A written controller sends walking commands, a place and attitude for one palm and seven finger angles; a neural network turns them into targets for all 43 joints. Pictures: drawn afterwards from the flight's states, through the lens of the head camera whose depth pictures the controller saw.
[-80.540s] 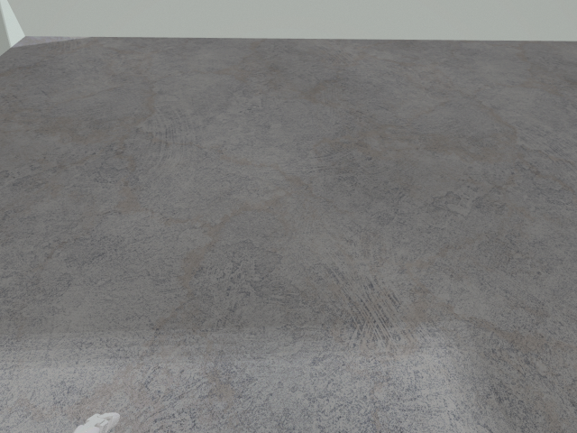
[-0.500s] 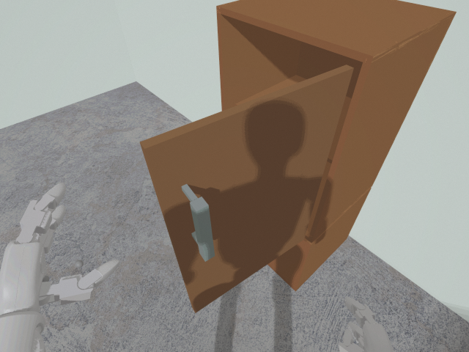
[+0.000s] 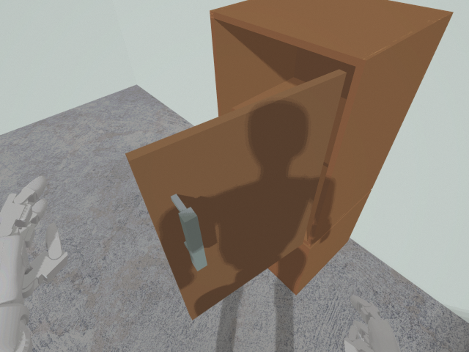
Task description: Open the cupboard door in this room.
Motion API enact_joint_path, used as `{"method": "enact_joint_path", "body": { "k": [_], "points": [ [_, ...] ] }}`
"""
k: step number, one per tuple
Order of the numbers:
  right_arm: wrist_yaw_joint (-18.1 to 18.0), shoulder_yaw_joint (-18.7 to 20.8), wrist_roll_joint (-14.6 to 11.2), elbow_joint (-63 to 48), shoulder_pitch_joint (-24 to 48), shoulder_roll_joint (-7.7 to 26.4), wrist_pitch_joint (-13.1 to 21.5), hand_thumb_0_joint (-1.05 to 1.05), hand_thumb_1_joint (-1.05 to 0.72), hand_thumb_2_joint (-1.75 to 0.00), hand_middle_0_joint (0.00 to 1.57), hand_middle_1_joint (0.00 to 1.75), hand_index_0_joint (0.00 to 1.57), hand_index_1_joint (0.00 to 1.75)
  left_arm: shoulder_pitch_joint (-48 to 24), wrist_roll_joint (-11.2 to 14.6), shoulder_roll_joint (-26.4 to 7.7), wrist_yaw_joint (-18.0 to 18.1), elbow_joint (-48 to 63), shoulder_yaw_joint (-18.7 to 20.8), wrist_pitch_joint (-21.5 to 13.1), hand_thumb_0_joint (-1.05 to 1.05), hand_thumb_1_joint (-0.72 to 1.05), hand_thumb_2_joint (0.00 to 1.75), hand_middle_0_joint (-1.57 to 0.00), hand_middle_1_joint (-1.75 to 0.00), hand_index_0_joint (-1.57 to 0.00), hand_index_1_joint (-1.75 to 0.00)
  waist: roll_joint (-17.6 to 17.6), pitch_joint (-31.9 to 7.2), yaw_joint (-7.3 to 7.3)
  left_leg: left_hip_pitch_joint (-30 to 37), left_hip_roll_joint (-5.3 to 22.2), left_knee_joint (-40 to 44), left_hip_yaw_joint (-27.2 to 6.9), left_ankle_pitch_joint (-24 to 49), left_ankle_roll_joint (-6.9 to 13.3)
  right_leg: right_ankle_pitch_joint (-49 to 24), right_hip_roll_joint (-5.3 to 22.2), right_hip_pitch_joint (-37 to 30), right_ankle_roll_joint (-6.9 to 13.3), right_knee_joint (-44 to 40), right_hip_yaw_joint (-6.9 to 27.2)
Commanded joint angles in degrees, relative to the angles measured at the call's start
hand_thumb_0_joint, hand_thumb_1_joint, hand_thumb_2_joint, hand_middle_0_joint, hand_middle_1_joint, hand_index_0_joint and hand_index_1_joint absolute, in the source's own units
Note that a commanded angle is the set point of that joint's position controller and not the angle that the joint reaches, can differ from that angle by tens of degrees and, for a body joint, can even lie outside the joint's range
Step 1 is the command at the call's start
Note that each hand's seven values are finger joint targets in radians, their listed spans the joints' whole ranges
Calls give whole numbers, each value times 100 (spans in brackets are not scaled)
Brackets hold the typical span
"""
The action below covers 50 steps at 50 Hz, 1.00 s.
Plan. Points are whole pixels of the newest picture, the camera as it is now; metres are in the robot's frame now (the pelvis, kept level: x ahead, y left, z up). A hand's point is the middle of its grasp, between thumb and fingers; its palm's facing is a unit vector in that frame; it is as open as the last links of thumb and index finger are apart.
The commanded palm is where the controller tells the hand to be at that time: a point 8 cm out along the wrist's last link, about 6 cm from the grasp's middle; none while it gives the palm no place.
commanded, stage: draw the hand back to the body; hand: left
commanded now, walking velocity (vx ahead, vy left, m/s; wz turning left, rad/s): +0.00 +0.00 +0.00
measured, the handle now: (188, 233) +0.29 +0.12 +0.07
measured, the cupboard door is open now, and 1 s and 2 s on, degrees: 83 83 83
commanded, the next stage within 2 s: step back with the hand held close in 0.16 s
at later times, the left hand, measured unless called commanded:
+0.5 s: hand (47, 268) +0.17 +0.26 +0.15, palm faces +0.37 -0.79 -0.48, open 7.4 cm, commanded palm +0.11 +0.31 +0.17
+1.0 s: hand out of the picture +0.07 +0.30 +0.15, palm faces +0.46 -0.74 -0.49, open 7.4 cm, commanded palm +0.00 +0.33 +0.17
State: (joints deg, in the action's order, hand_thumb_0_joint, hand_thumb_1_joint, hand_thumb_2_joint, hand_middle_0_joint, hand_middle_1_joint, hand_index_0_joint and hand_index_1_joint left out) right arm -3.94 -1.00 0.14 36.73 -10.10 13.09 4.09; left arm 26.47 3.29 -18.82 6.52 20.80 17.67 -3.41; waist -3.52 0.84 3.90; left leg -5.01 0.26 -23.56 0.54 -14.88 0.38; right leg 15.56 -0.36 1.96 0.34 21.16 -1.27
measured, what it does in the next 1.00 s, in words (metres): shifts its weight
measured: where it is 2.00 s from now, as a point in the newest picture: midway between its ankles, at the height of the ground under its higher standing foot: outside the picture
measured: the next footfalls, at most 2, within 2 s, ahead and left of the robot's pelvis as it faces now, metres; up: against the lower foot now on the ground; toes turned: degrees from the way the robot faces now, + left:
right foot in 1.54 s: -0.29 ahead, -0.07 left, +0.00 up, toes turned -5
left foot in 1.78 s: -0.26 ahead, +0.15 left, +0.00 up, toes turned -1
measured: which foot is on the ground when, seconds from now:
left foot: down 0.00-1.00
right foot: down 0.00-1.00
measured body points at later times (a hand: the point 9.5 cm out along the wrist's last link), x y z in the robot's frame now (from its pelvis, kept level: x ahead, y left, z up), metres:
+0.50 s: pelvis -0.03 +0.01 +0.00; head -0.02 -0.01 +0.45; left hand +0.14 +0.30 +0.18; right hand +0.15 -0.23 -0.09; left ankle -0.02 +0.11 -0.74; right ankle -0.04 -0.11 -0.74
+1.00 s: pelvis -0.12 +0.03 -0.02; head -0.11 +0.03 +0.43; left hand +0.04 +0.33 +0.18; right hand +0.06 -0.20 -0.10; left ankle -0.02 +0.12 -0.74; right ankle -0.07 -0.11 -0.74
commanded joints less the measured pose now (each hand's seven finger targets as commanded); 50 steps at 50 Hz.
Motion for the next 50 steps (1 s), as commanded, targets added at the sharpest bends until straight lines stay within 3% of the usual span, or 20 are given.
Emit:
{"method": "enact_joint_path", "body": {
  "k": [1,4,6,8,13,14,15,16,19,22,25,27,31,34,39,41,44,46,48,50],
  "points": [
    [-91,210,9,-913,719,542,309,0,-90,-90,20,30,20,30,-532,0,-1174,113,1309,781,-381,0,90,90,-20,-30,-20,-30,79,-532,13,286,74,132,87,2053,96,-2010,52,164,25,-222,10],
    [-94,203,6,-893,720,532,349,0,-90,-90,20,30,20,30,-562,-17,-1185,125,1417,770,-398,0,90,90,-20,-30,-20,-30,-188,-532,2,301,76,147,94,2031,72,-1945,59,160,35,-236,8],
    [-90,191,7,-876,715,524,364,0,-90,-90,20,30,20,30,-518,-8,-1164,134,1346,770,-399,0,90,90,-20,-30,-20,-30,-187,-449,5,260,71,183,78,1884,62,-1781,45,203,37,-274,-4],
    [-97,204,7,-863,719,545,375,0,-90,-90,20,30,20,30,-495,1,-1155,129,1236,775,-403,0,90,90,-20,-30,-20,-30,78,-355,5,205,79,202,70,1795,68,-1716,31,213,44,-314,-12],
    [-90,214,-5,-842,747,563,369,0,-90,-90,20,30,20,30,-511,3,-1064,102,1049,710,-427,0,90,90,-20,-30,-20,-30,51,-226,-5,170,88,291,41,1542,69,-1386,21,289,49,-381,-11],
    [-86,208,-22,-926,800,552,419,0,-90,-90,20,30,20,30,-946,18,-1270,121,1757,783,-520,0,90,90,-20,-30,-20,-30,-126,-502,1,287,71,263,29,1542,83,-1439,49,220,35,-356,29],
    [-101,195,-65,-1060,699,670,308,0,-90,-90,20,30,20,30,-1102,24,-1981,159,1758,1541,-731,0,90,90,-20,-30,-20,-30,43,24,-248,-151,164,47,-97,1298,182,-1743,277,866,34,-630,452],
    [-104,213,-38,-971,704,611,211,0,-90,-90,20,30,20,30,-492,16,-1451,73,1263,1132,-726,0,90,90,-20,-30,-20,-30,325,-27,-276,-173,148,-50,-160,1240,174,-1822,383,875,35,-609,421],
    [-94,263,-40,-1063,705,646,59,0,-90,-90,20,30,20,30,-88,-18,-1256,35,1187,935,-696,0,90,90,-20,-30,-20,-30,303,-159,-290,-201,187,-57,-102,1358,142,-1863,433,960,6,-546,380],
    [-105,319,-57,-1144,623,674,-44,0,-90,-90,20,30,20,30,211,-23,-1261,67,1267,951,-712,0,90,90,-20,-30,-20,-30,120,-589,-298,-179,287,-31,-93,1776,122,-2016,402,828,-28,-309,309],
    [-135,363,-88,-1245,617,669,-126,0,-90,-90,20,30,20,30,366,-14,-1441,126,1509,1129,-724,0,90,90,-20,-30,-20,-30,237,-977,-281,-201,379,-70,-106,2185,109,-2339,380,625,-61,-31,242],
    [-151,388,-104,-1307,606,654,-151,0,-90,-90,20,30,20,30,375,-15,-1538,154,1691,1218,-747,0,90,90,-20,-30,-20,-30,341,-1044,-292,-266,403,-90,-126,2225,111,-2385,360,651,-81,79,244],
    [-182,402,-110,-1384,598,668,-157,0,-90,-90,20,30,20,30,468,-24,-1615,223,1941,1314,-790,0,90,90,-20,-30,-20,-30,137,-1031,-283,-654,453,-39,-222,1967,123,-2102,327,602,-71,277,267],
    [-193,401,-95,-1404,578,687,-105,0,-90,-90,20,30,20,30,535,-50,-1597,261,2041,1330,-835,0,90,90,-20,-30,-20,-30,-197,-905,-282,-1067,537,131,-358,1482,165,-1647,262,579,-74,444,276],
    [-168,404,-92,-1416,488,741,10,0,-90,-90,20,30,20,30,518,-135,-1457,301,1971,1318,-951,0,90,90,-20,-30,-20,-30,-281,-510,-341,-2297,695,568,-605,-709,322,-627,157,367,-79,717,329],
    [-161,412,-76,-1435,470,799,79,0,-90,-90,20,30,20,30,398,-201,-1397,307,1955,1319,-1013,0,90,90,-20,-30,-20,-30,-504,-343,-352,-2947,813,818,-805,-1710,419,-163,48,183,-101,1005,289],
    [-176,420,-42,-1422,466,809,192,0,-90,-90,20,30,20,30,226,-311,-1385,316,1972,1392,-1100,0,90,90,-20,-30,-20,-30,-766,-264,-323,-3830,1099,1242,-1129,-2593,591,-119,-173,-381,-158,1725,151],
    [-157,442,-49,-1398,396,770,237,0,-90,-90,20,30,20,30,215,-323,-1399,313,1904,1439,-1115,0,90,90,-20,-30,-20,-30,-478,-325,-320,-3837,1069,1021,-1084,-2511,598,-120,-166,-346,-111,1734,229],
    [-138,470,-20,-1388,366,740,289,0,-90,-90,20,30,20,30,166,-296,-1545,299,1972,1523,-1160,0,90,90,-20,-30,-20,-30,13,-222,-372,-3219,629,248,-710,-2139,424,284,126,530,61,808,769],
    [-89,464,-37,-1217,215,635,290,0,-90,-90,20,30,20,30,225,-196,-1481,318,2016,1332,-1162,0,90,90,-20,-30,-20,-30,919,-275,-433,-1605,56,-1355,-210,-1183,26,1375,900,2384,492,-483,1617]
  ]
}}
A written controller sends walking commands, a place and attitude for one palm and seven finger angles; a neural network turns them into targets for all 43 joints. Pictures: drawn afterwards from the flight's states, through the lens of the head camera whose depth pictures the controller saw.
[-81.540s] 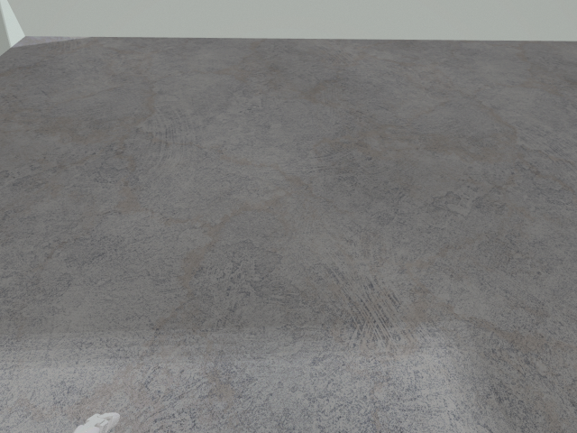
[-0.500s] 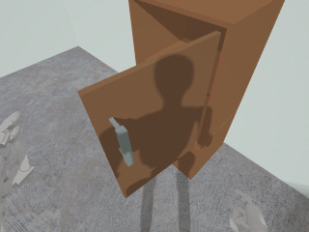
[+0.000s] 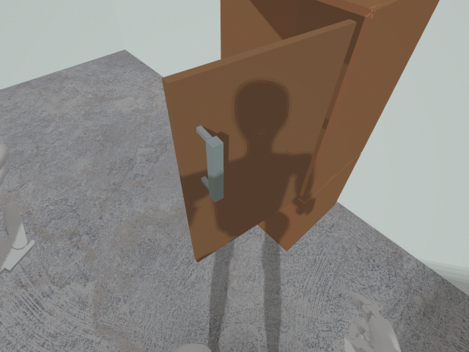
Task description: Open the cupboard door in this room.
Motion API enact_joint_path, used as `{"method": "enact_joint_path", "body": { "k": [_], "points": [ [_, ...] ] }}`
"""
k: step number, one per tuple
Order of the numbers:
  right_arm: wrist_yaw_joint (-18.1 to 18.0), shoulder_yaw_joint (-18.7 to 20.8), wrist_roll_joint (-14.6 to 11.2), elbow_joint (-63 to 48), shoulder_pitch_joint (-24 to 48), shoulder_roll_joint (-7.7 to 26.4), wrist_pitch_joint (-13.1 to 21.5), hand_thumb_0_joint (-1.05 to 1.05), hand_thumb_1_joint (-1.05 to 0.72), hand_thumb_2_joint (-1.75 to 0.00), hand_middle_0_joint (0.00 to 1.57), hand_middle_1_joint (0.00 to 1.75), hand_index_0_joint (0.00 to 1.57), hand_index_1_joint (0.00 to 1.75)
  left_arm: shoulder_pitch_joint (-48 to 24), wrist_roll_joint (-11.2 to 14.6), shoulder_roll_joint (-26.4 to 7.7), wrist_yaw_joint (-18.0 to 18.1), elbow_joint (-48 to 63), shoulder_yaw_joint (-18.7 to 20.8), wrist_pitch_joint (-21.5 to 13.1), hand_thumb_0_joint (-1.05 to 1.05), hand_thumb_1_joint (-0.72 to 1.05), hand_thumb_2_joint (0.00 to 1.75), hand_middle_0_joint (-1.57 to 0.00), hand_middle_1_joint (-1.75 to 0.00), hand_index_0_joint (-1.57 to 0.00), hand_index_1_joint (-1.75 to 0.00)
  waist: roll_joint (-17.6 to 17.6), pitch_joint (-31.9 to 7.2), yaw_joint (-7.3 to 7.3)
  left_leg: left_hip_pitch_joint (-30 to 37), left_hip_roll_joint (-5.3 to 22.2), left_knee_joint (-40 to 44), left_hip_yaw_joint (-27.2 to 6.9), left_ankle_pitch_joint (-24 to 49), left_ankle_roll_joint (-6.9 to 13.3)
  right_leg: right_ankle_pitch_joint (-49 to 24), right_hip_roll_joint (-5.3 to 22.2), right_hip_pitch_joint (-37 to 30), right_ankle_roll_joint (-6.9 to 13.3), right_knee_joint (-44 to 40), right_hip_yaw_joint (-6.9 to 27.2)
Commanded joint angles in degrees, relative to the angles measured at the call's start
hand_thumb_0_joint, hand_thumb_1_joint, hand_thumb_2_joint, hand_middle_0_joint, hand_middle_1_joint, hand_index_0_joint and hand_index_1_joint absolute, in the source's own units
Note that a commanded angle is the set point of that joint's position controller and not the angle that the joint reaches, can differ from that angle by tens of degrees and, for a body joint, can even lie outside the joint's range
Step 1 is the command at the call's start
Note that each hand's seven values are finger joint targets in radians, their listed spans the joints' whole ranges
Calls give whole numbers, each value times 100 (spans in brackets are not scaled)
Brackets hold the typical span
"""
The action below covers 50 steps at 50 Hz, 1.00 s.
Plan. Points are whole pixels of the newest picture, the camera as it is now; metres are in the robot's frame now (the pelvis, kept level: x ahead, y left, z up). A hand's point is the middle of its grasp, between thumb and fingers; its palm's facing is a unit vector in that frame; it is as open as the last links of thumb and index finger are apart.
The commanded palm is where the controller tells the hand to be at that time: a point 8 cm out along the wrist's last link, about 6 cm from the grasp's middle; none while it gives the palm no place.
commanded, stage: step back with the hand held close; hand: left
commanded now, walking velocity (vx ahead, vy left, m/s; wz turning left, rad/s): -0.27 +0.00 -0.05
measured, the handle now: (209, 165) +0.42 +0.08 +0.09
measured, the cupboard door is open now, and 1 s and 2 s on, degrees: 83 83 83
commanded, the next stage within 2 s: stop stepping back and stand still in 0.26 s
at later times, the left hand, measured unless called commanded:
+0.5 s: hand out of the picture +0.11 +0.25 +0.18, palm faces +0.32 -0.83 -0.45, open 7.4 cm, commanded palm +0.04 +0.30 +0.19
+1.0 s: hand out of the picture +0.04 +0.23 +0.18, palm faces +0.32 -0.81 -0.50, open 7.4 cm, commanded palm -0.02 +0.28 +0.19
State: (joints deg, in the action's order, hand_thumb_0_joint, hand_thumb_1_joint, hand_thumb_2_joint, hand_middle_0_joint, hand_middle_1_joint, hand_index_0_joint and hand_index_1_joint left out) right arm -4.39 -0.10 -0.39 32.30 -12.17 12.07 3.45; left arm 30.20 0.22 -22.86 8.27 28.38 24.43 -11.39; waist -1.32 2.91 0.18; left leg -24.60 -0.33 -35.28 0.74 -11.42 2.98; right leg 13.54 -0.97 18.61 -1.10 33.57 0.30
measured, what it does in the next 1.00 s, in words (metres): walks backwards: right foot, then left foot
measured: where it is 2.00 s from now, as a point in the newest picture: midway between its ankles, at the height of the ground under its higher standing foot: outside the picture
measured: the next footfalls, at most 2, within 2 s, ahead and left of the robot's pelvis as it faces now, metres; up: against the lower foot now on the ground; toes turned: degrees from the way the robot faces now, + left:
right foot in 0.54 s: -0.17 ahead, -0.09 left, +0.00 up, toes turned -7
left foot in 0.78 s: -0.13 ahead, +0.13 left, +0.00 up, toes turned -3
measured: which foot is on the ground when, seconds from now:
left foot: down 0.00-0.54, up 0.56-0.76, down 0.78-1.00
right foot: down 0.00-0.16, up 0.18-0.52, down 0.54-1.00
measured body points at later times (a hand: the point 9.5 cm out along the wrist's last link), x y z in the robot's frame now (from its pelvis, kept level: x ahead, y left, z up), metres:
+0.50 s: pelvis -0.12 +0.01 +0.02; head -0.09 +0.03 +0.46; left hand +0.08 +0.29 +0.21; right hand +0.05 -0.21 -0.06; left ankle +0.02 +0.10 -0.72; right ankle -0.24 -0.10 -0.70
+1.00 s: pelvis -0.18 -0.01 +0.00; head -0.19 +0.00 +0.45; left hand +0.02 +0.27 +0.21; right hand -0.06 -0.25 -0.08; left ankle -0.13 +0.10 -0.72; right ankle -0.21 -0.09 -0.73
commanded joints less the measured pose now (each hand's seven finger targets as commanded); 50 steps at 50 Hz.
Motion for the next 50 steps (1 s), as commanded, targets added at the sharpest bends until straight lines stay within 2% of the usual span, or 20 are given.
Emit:
{"method": "enact_joint_path", "body": {
  "k": [1,3,6,8,10,12,15,19,21,24,25,27,29,31,37,39,42,44,48,50],
  "points": [
    [-26,367,29,-653,405,698,335,0,-90,-90,20,30,20,30,-228,119,-1047,171,1316,548,-352,0,90,90,-20,-30,-20,-30,1021,-564,-68,964,-34,-1163,-90,-1150,-333,1703,1449,1408,871,-2064,1782],
    [-16,336,66,-532,448,650,326,0,-90,-90,20,30,20,30,-367,112,-1039,226,1373,530,-326,0,90,90,-20,-30,-20,-30,1064,-770,-64,1098,-11,-1812,-147,-1102,-308,652,1677,1373,999,-1941,1625],
    [-90,221,39,-554,559,610,310,0,-90,-90,20,30,20,30,-519,141,-1189,250,1396,649,-243,0,90,90,-20,-30,-20,-30,591,-453,-121,982,140,572,-154,-678,-273,-155,988,845,437,-1025,765],
    [-194,305,56,-684,830,899,391,0,-90,-90,20,30,20,30,-638,72,-1311,282,1703,813,-373,0,90,90,-20,-30,-20,-30,-1660,-388,29,-354,1508,2057,-1789,-253,203,368,-35,-84,-10,902,3],
    [-121,320,209,-518,509,628,600,0,-90,-90,20,30,20,30,-505,99,-1313,270,1646,957,-510,0,90,90,-20,-30,-20,-30,-1551,-982,-26,-253,2072,2367,-2155,64,585,1591,-257,-84,47,2891,320],
    [-21,414,208,-451,406,670,665,0,-90,-90,20,30,20,30,-265,153,-1192,268,1775,922,-502,0,90,90,-20,-30,-20,-30,-931,-1168,-13,455,1978,1870,-1822,1071,647,1544,-186,310,72,3019,441],
    [92,431,98,-370,438,674,748,0,-90,-90,20,30,20,30,109,234,-940,228,1836,600,-347,0,90,90,-20,-30,-20,-30,-878,-1425,-3,1562,1677,1637,-1152,2164,475,1429,-209,641,-43,2531,145],
    [97,347,113,-332,518,682,724,0,-90,-90,20,30,20,30,81,311,-914,213,1691,471,-133,0,90,90,-20,-30,-20,-30,-1129,-1165,-101,1307,1538,2410,-1192,105,344,1568,-280,147,-41,1609,-109],
    [75,286,117,-442,561,646,680,0,-90,-90,20,30,20,30,200,370,-1064,239,1617,621,-68,0,90,90,-20,-30,-20,-30,-1197,-1178,-69,1073,1287,2954,-1080,-1548,101,1750,-429,-474,72,724,-440],
    [52,215,108,-569,631,556,545,0,-90,-90,20,30,20,30,506,434,-1210,222,1600,774,-42,0,90,90,-20,-30,-20,-30,-1386,-1181,-14,736,643,2800,-392,-1874,-471,1449,-551,-1560,288,-1273,-887],
    [58,214,103,-577,603,534,472,0,-90,-90,20,30,20,30,560,417,-1361,191,1663,863,-62,0,90,90,-20,-30,-20,-30,-909,-1187,-42,803,274,2066,77,-1448,-624,1222,-265,-1523,446,-1884,-635],
    [58,164,130,-466,622,489,305,0,-90,-90,20,30,20,30,550,456,-1707,174,1819,1102,-159,0,90,90,-20,-30,-20,-30,855,-936,6,1188,-27,-1022,24,-478,-487,1010,1623,449,952,-2717,1347],
    [104,70,185,-460,570,554,363,0,-90,-90,20,30,20,30,379,444,-1916,247,1784,1349,-233,0,90,90,-20,-30,-20,-30,602,-1107,19,-376,164,-1997,-130,-649,-474,-898,2217,-507,1388,-2210,1502],
    [43,239,-70,-400,489,636,402,0,-90,-90,20,30,20,30,173,420,-1206,126,1064,793,-94,0,90,90,-20,-30,-20,-30,1157,-787,-133,-863,191,-1803,-120,-374,-420,-2290,1474,-1232,750,-1559,825],
    [-164,204,21,-204,384,701,575,0,-90,-90,20,30,20,30,-722,190,-1023,169,241,356,-157,0,90,90,-20,-30,-20,-30,449,-337,-92,1022,-45,728,594,-235,-2,-2140,1194,-641,444,-803,545],
    [-175,288,3,-309,300,864,596,0,-90,-90,20,30,20,30,-782,193,-1064,177,577,324,-230,0,90,90,-20,-30,-20,-30,-301,-724,-141,2058,555,930,-261,920,359,-2301,673,-154,-48,373,166],
    [-44,221,111,-325,208,733,717,0,-90,-90,20,30,20,30,-795,132,-1383,209,1412,569,-382,0,90,90,-20,-30,-20,-30,-1179,-953,-128,2484,1588,1251,-1918,3120,917,1382,86,845,-12,1447,-146],
    [-2,246,108,-253,379,738,810,0,-90,-90,20,30,20,30,-572,133,-1393,186,1460,693,-343,0,90,90,-20,-30,-20,-30,-708,-445,-28,949,1599,1865,-1665,1002,768,1732,185,-111,41,1291,-55],
    [38,209,24,-468,500,701,719,0,-90,-90,20,30,20,30,477,185,-1411,224,1137,1089,-327,0,90,90,-20,-30,-20,-30,-924,-464,55,-268,798,1656,-241,-1185,95,446,201,-1555,157,-600,-365],
    [60,237,50,-520,473,576,600,0,-90,-90,20,30,20,30,465,203,-1330,177,852,1026,-393,0,90,90,-20,-30,-20,-30,360,-279,-68,-274,193,74,64,-1271,-252,1202,1091,-820,631,-1923,1411]
  ]
}}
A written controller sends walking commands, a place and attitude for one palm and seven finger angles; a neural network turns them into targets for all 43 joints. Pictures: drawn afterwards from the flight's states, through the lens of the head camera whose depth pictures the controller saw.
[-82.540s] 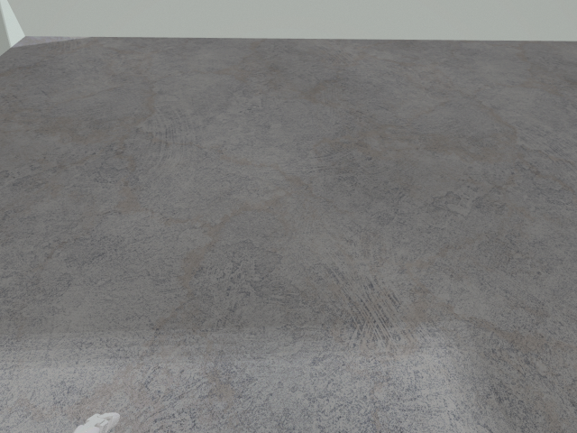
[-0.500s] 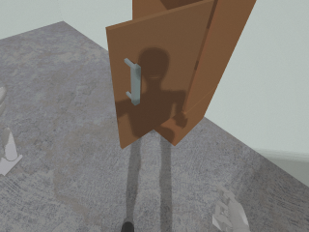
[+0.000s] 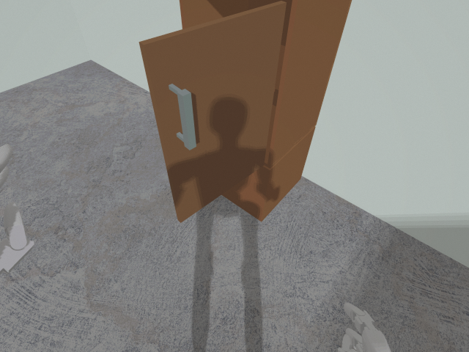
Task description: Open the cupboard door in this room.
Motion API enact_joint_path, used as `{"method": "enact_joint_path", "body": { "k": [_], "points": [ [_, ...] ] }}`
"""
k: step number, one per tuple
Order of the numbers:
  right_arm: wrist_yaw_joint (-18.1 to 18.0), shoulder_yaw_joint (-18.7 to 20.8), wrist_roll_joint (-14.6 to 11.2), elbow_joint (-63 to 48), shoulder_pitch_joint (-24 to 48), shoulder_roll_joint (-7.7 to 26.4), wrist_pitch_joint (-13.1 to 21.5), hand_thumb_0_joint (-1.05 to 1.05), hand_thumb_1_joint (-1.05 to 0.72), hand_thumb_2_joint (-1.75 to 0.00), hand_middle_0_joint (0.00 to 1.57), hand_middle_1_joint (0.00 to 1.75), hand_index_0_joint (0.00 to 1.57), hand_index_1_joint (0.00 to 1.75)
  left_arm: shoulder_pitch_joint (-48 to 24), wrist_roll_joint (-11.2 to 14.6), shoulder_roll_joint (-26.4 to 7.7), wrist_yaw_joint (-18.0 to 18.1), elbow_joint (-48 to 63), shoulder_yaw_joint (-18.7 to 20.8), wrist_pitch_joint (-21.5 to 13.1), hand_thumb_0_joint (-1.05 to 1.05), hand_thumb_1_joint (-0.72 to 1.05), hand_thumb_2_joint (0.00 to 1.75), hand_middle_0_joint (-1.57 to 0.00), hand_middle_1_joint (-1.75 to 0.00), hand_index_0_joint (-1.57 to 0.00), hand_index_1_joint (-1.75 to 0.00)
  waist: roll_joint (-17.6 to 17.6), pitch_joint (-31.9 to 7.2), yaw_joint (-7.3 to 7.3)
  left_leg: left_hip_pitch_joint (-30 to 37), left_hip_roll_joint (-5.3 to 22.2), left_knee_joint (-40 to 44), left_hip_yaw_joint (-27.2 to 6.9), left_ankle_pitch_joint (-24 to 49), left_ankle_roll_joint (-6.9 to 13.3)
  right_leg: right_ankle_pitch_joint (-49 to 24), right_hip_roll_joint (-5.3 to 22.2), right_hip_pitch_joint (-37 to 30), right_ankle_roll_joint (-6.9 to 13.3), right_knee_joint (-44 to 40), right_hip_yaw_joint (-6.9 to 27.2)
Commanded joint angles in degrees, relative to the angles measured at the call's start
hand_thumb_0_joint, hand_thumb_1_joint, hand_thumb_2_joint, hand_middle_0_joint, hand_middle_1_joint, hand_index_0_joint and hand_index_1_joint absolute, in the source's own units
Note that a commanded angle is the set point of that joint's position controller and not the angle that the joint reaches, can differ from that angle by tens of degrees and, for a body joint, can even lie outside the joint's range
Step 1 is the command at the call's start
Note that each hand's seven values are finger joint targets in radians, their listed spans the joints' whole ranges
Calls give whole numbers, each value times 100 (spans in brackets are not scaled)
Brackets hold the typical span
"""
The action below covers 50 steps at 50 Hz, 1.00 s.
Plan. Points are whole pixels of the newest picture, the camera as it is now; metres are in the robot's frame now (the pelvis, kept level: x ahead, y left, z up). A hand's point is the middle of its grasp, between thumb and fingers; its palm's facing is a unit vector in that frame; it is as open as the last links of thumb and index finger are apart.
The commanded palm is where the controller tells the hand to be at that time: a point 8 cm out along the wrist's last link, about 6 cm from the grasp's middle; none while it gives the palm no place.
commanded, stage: stop stepping back and stand still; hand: left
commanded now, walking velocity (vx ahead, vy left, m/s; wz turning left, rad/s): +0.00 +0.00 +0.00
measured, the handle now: (182, 117) +0.59 +0.13 +0.09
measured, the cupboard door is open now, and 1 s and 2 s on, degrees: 83 83 83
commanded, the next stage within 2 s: let the arm hang, fingers relaxed in 0.98 s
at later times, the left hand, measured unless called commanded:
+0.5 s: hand out of the picture +0.19 +0.28 +0.18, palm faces +0.36 -0.79 -0.50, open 7.4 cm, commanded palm +0.13 +0.32 +0.19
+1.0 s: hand out of the picture +0.17 +0.31 +0.17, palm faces +0.40 -0.78 -0.48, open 7.4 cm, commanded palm +0.10 +0.35 +0.19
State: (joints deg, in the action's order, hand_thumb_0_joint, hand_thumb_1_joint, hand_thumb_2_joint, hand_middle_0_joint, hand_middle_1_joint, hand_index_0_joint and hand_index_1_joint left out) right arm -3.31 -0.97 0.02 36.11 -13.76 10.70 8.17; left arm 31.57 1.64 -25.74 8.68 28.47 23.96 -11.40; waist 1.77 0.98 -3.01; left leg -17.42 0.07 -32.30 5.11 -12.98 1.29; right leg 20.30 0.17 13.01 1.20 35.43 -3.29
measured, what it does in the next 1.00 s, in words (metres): shifts its weight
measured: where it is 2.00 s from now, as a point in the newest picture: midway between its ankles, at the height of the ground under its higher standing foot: outside the picture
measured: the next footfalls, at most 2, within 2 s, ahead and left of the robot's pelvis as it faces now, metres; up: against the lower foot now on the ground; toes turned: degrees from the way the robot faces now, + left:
none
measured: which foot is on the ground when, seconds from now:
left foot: down 0.00-1.00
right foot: down 0.00-1.00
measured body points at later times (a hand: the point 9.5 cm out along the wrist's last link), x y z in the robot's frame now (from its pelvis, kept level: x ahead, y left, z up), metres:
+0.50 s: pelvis -0.02 +0.03 +0.01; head +0.00 +0.04 +0.46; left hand +0.16 +0.32 +0.21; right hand +0.16 -0.21 -0.05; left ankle +0.01 +0.14 -0.73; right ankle -0.01 -0.08 -0.73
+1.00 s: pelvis -0.04 +0.05 +0.02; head -0.03 +0.05 +0.47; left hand +0.14 +0.35 +0.19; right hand +0.12 -0.18 -0.07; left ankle +0.01 +0.14 -0.73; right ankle -0.01 -0.08 -0.73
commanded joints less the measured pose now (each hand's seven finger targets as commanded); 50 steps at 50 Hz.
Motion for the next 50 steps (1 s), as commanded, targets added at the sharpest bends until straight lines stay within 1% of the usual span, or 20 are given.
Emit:
{"method": "enact_joint_path", "body": {
  "k": [1,2,3,4,6,7,9,10,12,13,14,15,18,23,27,32,34,38,40,50],
  "points": [
    [-27,367,-6,-812,557,735,80,0,-90,-90,20,30,20,30,244,101,-902,112,698,971,-352,0,90,90,-20,-30,-20,-30,630,-46,262,-821,-25,-1300,-394,-1071,-186,1250,1628,429,712,-2658,2825],
    [-31,417,-28,-731,520,764,43,0,-90,-90,20,30,20,30,133,110,-756,109,597,820,-357,0,90,90,-20,-30,-20,-30,762,133,252,-832,28,-2098,-598,-1046,-198,945,1762,720,758,-2763,2827],
    [-36,413,-30,-715,546,798,55,0,-90,-90,20,30,20,30,62,113,-697,105,461,798,-377,0,90,90,-20,-30,-20,-30,570,37,205,-928,76,-2316,-696,-971,-196,301,1689,572,726,-2602,2633],
    [-50,339,-18,-665,486,747,75,0,-90,-90,20,30,20,30,-95,93,-728,105,295,767,-402,0,90,90,-20,-30,-20,-30,544,-48,171,-1032,198,-1964,-766,-920,-172,-422,1615,152,738,-2286,2176],
    [-118,257,-34,-643,532,679,107,0,-90,-90,20,30,20,30,-394,17,-632,108,42,618,-417,0,90,90,-20,-30,-20,-30,605,-186,209,-580,238,-857,-542,-702,-118,-1513,1230,-225,565,-1802,1312],
    [-160,232,-29,-631,584,669,141,0,-90,-90,20,30,20,30,-585,-2,-570,119,-35,517,-404,0,90,90,-20,-30,-20,-30,552,-204,220,-278,170,-341,-400,-443,-82,-1622,1066,-238,462,-1714,1102],
    [-228,245,-2,-586,600,708,234,0,-90,-90,20,30,20,30,-829,-21,-531,121,69,336,-364,0,90,90,-20,-30,-20,-30,193,-225,233,504,93,618,-343,153,-19,-1400,816,-40,186,-1623,939],
    [-230,297,9,-614,579,799,269,0,-90,-90,20,30,20,30,-871,-22,-497,113,353,235,-371,0,90,90,-20,-30,-20,-30,-68,-324,283,743,281,959,-571,477,38,-1349,671,-112,67,-1431,857],
    [-217,354,1,-762,624,928,287,0,-90,-90,20,30,20,30,-912,-48,-661,123,935,293,-380,0,90,90,-20,-30,-20,-30,-481,-532,384,1020,743,992,-998,1406,184,-1412,320,-124,-158,-1183,667],
    [-224,376,-27,-804,629,944,290,0,-90,-90,20,30,20,30,-866,-45,-833,119,1149,387,-376,0,90,90,-20,-30,-20,-30,-364,-628,391,1029,768,946,-985,1461,155,-1419,277,-232,-180,-1201,631],
    [-210,327,-5,-837,616,841,298,0,-90,-90,20,30,20,30,-634,-69,-911,141,1220,565,-353,0,90,90,-20,-30,-20,-30,-534,-608,354,939,608,795,-779,2012,132,-2145,236,-387,-135,-1073,546],
    [-178,274,7,-847,607,782,291,0,-90,-90,20,30,20,30,-549,-68,-922,128,1404,590,-361,0,90,90,-20,-30,-20,-30,-842,-746,346,849,542,858,-778,2313,63,-2373,230,-582,-134,-894,403],
    [-139,302,6,-917,654,781,277,0,-90,-90,20,30,20,30,-181,-27,-1033,145,1493,826,-389,0,90,90,-20,-30,-20,-30,-895,-873,392,662,516,892,-716,2196,-30,-2350,182,-839,-126,-945,375],
    [-95,317,-20,-939,608,750,158,0,-90,-90,20,30,20,30,424,114,-715,104,781,806,-346,0,90,90,-20,-30,-20,-30,-699,-655,317,409,445,997,-656,1289,-111,-2004,235,-704,-89,-1326,512],
    [-112,295,-31,-921,650,801,90,0,-90,-90,20,30,20,30,130,125,-609,54,474,624,-306,0,90,90,-20,-30,-20,-30,-438,-334,274,182,473,1277,-743,355,-80,-1271,158,-439,-148,-1573,519],
    [-147,270,-19,-938,682,833,138,0,-90,-90,20,30,20,30,-382,28,-561,42,678,369,-277,0,90,90,-20,-30,-20,-30,-503,-273,290,137,463,1539,-787,-349,-28,-804,104,-382,-188,-1683,463],
    [-173,265,3,-937,712,827,185,0,-90,-90,20,30,20,30,-620,-27,-659,62,895,395,-297,0,90,90,-20,-30,-20,-30,-604,-259,307,62,445,1618,-822,-565,-18,-664,90,-446,-190,-1697,443],
    [-184,267,29,-924,692,841,253,0,-90,-90,20,30,20,30,-730,-80,-815,118,1142,527,-318,0,90,90,-20,-30,-20,-30,-848,-340,341,-26,407,1709,-870,-735,-26,-607,68,-618,-184,-1644,382],
    [-179,257,35,-917,646,798,254,0,-90,-90,20,30,20,30,-556,-83,-736,134,1069,526,-344,0,90,90,-20,-30,-20,-30,-888,-343,347,-73,410,1699,-871,-742,-21,-658,73,-682,-167,-1634,391],
    [-136,279,2,-853,616,816,227,0,-90,-90,20,30,20,30,-90,-3,-567,83,553,511,-360,0,90,90,-20,-30,-20,-30,-565,-272,320,-54,450,1728,-907,-490,-95,-737,51,-574,-188,-1676,302]
  ]
}}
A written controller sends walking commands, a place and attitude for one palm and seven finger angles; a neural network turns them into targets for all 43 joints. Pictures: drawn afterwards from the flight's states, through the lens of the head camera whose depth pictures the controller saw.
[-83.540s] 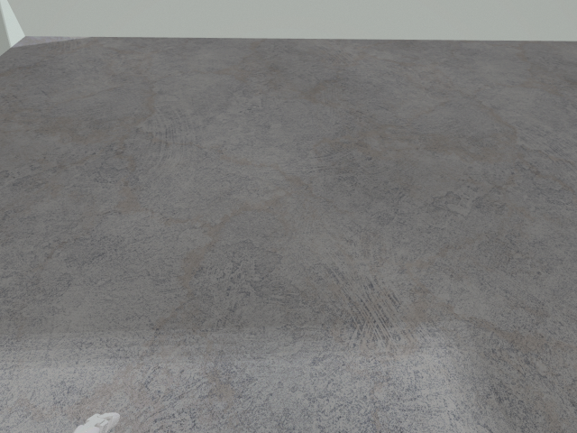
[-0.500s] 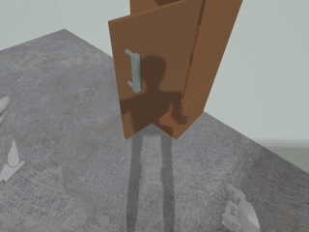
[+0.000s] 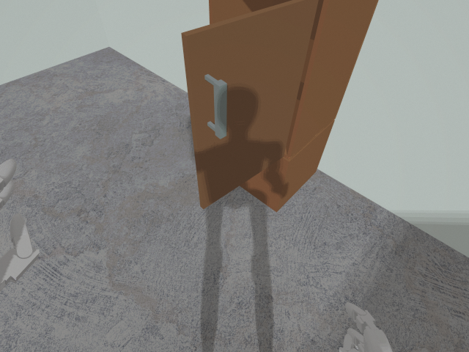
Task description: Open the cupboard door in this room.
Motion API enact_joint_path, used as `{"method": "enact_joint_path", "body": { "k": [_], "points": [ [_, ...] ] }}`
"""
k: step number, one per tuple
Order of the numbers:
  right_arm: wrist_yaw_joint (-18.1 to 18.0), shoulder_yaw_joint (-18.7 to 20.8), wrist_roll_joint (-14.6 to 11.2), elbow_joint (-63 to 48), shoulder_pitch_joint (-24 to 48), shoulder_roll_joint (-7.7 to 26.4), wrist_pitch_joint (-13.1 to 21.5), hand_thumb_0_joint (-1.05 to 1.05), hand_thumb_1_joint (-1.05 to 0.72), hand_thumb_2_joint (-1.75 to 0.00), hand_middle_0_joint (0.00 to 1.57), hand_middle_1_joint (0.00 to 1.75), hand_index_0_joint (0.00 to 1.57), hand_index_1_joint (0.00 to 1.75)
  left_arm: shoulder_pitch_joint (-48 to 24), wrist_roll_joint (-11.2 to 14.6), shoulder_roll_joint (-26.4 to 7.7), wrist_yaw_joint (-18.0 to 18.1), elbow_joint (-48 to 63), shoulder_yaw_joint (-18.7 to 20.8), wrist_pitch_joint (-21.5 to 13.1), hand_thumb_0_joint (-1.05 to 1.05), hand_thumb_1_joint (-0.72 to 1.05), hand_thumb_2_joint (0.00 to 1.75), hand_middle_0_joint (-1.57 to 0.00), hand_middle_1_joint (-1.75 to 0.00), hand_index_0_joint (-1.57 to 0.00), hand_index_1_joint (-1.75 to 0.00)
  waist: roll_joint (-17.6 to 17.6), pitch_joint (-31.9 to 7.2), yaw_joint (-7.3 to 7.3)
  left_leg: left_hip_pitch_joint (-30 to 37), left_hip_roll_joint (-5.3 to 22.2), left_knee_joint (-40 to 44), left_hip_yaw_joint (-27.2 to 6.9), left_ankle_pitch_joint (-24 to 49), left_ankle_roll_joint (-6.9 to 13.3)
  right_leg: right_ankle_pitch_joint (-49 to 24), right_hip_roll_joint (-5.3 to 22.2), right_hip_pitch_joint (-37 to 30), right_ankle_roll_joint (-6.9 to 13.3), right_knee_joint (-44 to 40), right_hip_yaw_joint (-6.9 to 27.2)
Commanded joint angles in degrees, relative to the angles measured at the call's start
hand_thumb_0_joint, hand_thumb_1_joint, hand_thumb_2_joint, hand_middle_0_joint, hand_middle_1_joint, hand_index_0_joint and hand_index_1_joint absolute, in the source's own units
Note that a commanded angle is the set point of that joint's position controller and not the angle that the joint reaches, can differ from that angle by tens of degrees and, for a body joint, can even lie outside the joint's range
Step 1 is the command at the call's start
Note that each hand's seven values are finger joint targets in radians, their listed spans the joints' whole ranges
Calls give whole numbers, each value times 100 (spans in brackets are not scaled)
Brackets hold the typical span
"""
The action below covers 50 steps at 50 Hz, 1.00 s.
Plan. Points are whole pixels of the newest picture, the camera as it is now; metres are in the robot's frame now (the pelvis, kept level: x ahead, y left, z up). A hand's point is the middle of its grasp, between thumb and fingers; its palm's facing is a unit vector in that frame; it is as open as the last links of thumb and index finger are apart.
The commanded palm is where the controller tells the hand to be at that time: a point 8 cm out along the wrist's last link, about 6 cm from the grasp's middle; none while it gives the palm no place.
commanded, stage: let the arm hang, fingers relaxed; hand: left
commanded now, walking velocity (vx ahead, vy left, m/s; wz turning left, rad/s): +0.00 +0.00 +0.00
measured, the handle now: (215, 107) +0.63 +0.09 +0.07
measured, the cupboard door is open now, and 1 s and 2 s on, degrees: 83 83 83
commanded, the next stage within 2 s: look to check the result in 1.18 s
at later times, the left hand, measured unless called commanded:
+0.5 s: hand out of the picture +0.01 +0.16 -0.18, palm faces +0.03 -0.98 -0.18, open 7.1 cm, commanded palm none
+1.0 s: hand out of the picture +0.07 +0.18 -0.16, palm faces +0.03 -0.96 -0.26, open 7.3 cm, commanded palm none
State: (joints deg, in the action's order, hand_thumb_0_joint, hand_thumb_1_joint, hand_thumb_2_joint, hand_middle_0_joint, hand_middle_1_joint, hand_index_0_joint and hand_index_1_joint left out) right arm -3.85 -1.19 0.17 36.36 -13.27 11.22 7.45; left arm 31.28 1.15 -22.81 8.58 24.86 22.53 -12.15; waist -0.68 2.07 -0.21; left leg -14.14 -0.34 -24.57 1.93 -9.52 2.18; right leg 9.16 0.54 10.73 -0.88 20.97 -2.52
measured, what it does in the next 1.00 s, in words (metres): stands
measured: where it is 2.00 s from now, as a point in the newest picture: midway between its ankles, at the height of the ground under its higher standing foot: outside the picture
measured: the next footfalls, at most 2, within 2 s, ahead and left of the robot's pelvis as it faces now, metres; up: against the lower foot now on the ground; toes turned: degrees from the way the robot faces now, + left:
none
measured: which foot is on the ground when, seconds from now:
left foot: down 0.00-1.00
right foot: down 0.00-1.00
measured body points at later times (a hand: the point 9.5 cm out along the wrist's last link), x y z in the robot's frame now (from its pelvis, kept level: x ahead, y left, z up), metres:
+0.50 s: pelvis +0.00 -0.02 -0.01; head +0.03 -0.01 +0.44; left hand +0.01 +0.21 -0.17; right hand +0.03 -0.29 -0.15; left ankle +0.04 +0.09 -0.74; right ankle +0.02 -0.13 -0.74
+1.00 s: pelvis +0.02 -0.03 +0.00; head +0.02 -0.04 +0.45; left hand +0.06 +0.23 -0.14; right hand +0.05 -0.26 -0.16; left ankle +0.04 +0.09 -0.74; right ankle +0.02 -0.13 -0.74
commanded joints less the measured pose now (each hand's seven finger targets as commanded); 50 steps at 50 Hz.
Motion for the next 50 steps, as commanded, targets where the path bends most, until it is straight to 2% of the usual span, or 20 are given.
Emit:
{"method": "enact_joint_path", "body": {
  "k": [1,3,4,5,6,7,9,10,11,12,13,15,17,18,22,23,29,32,37,50],
  "points": [
    [-83,303,-14,-881,583,764,294,0,-90,-90,20,30,20,30,-74,44,-860,88,910,633,-284,0,90,90,-20,-30,-20,-30,-263,-393,42,-379,482,935,-570,-828,-170,341,21,-350,18,-242,242],
    [-91,327,-11,-868,595,782,308,0,-90,-90,20,30,20,30,-160,34,-956,87,969,692,-292,0,90,90,-20,-30,-20,-30,-273,-460,45,-299,446,895,-530,-745,-181,286,34,-350,23,-269,249],
    [439,564,-43,633,880,1822,413,0,-90,-90,20,30,20,30,-644,-334,12,-700,-3431,-1630,611,0,90,90,-20,-30,-20,-30,-444,76,-232,-889,680,-11,-902,600,-49,-257,459,461,234,589,68],
    [441,547,-66,604,415,1520,-14,0,-90,-90,20,30,20,30,-671,-254,53,-810,-3589,-1494,1049,0,90,90,-20,-30,-20,-30,-498,-352,-150,-409,747,28,-721,1037,-115,149,411,555,249,575,310],
    [418,531,-56,476,357,1523,-136,0,-90,-90,20,30,20,30,-731,-232,93,-828,-3498,-1522,1184,0,90,90,-20,-30,-20,-30,-744,-306,-161,-473,867,130,-801,890,-44,673,289,650,227,830,200],
    [405,486,1,497,420,1491,-207,0,-90,-90,20,30,20,30,-827,-244,121,-832,-3693,-1557,1182,0,90,90,-20,-30,-20,-30,-542,-483,-98,-798,954,226,-1074,456,137,968,218,503,244,1126,200],
    [390,437,69,536,508,1512,-320,0,-90,-90,20,30,20,30,-1031,-310,-35,-841,-4283,-1621,1135,0,90,90,-20,-30,-20,-30,362,-603,-10,-774,910,202,-1217,425,249,761,219,221,325,1061,303],
    [393,436,97,617,554,1549,-351,0,-90,-90,20,30,20,30,-1149,-330,-117,-850,-4614,-1644,1111,0,90,90,-20,-30,-20,-30,791,-722,38,-654,823,71,-1155,450,234,545,314,168,367,889,381],
    [396,444,98,691,517,1563,-393,0,-90,-90,20,30,20,30,-1331,-342,-212,-849,-4949,-1656,1102,0,90,90,-20,-30,-20,-30,1139,-792,16,-496,683,-85,-1049,464,191,335,445,166,426,718,498],
    [395,428,92,796,472,1517,-444,0,-90,-90,20,30,20,30,-1509,-333,-254,-843,-5279,-1694,1116,0,90,90,-20,-30,-20,-30,1302,-825,-19,-348,542,-251,-915,397,143,246,613,220,493,551,619],
    [400,405,98,875,445,1412,-509,0,-90,-90,20,30,20,30,-1634,-310,-258,-823,-5589,-1761,1138,0,90,90,-20,-30,-20,-30,1259,-757,-56,-162,394,-390,-779,291,81,313,744,418,565,394,738],
    [396,322,121,1115,366,1168,-626,0,-90,-90,20,30,20,30,-1884,-265,-139,-798,-6163,-1909,1191,0,90,90,-20,-30,-20,-30,734,-592,-133,98,271,-434,-588,173,-6,499,849,687,609,206,798],
    [378,275,141,1325,356,1071,-683,0,-90,-90,20,30,20,30,-1907,-233,-19,-776,-6656,-1992,1207,0,90,90,-20,-30,-20,-30,-215,-463,-112,54,406,-55,-751,107,-10,747,651,618,517,280,696],
    [366,268,140,1371,396,1135,-702,0,-90,-90,20,30,20,30,-1810,-228,-42,-765,-6886,-2002,1210,0,90,90,-20,-30,-20,-30,-581,-392,-42,-92,496,137,-871,-19,12,799,542,451,443,312,603],
    [299,262,130,1727,283,934,-743,0,-90,-90,20,30,20,30,-1533,-191,166,-754,-7723,-1981,1184,0,90,90,-20,-30,-20,-30,-1017,-355,40,-286,493,357,-842,-435,-15,660,527,1,445,121,554],
    [290,285,107,1771,232,1003,-749,0,-90,-90,20,30,20,30,-1530,-194,73,-758,-7841,-1974,1162,0,90,90,-20,-30,-20,-30,-825,-357,47,-197,495,287,-847,-337,-13,612,546,-1,459,27,563],
    [261,328,98,2220,-133,948,-791,0,-90,-90,20,30,20,30,-1756,-166,115,-767,-8400,-2008,1135,0,90,90,-20,-30,-20,-30,-20,25,-64,54,473,293,-732,-496,-33,1209,635,377,525,-445,634],
    [249,330,103,2366,-193,935,-793,0,-90,-90,20,30,20,30,-1772,-162,136,-758,-8571,-2014,1142,0,90,90,-20,-30,-20,-30,91,131,-64,89,489,357,-717,-524,-25,1328,627,430,518,-511,629],
    [245,310,105,2509,-191,906,-766,0,-90,-90,20,30,20,30,-1807,-161,133,-740,-8724,-2008,1140,0,90,90,-20,-30,-20,-30,305,120,-33,135,527,479,-698,-299,-14,1089,606,270,467,-465,582],
    [238,238,112,2671,25,750,-718,0,-90,-90,20,30,20,30,-1926,-155,256,-707,-8775,-2031,1111,0,90,90,-20,-30,-20,-30,24,73,14,304,599,657,-668,442,-67,110,607,-96,369,-343,487]
  ]
}}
